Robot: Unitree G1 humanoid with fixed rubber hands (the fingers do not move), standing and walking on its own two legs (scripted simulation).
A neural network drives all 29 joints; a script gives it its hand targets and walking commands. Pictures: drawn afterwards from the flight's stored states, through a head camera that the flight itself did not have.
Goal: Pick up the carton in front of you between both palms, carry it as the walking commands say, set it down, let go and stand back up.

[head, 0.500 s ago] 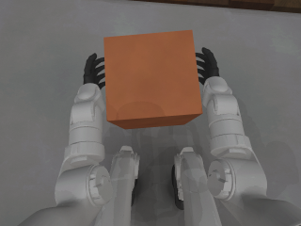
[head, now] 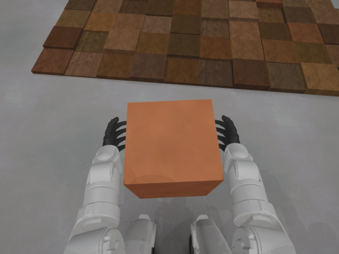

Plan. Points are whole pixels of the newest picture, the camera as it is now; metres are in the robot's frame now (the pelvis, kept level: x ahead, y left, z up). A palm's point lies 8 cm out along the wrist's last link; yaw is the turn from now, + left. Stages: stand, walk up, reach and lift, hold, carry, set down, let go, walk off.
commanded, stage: reach and lift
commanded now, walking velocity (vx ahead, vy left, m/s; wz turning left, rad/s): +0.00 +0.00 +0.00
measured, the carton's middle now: (171, 154) +0.37 +0.01 -0.10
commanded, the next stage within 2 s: hold in 1.50 s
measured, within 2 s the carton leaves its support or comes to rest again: neither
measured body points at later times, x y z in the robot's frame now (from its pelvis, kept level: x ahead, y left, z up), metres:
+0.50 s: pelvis +0.03 +0.00 +0.09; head +0.01 +0.00 +0.54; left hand +0.34 +0.16 +0.11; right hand +0.34 -0.15 +0.11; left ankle +0.05 +0.13 -0.64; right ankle +0.05 -0.12 -0.64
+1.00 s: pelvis +0.02 +0.00 +0.10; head +0.01 +0.00 +0.55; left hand +0.34 +0.16 +0.12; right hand +0.34 -0.15 +0.12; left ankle +0.05 +0.13 -0.64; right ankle +0.05 -0.12 -0.64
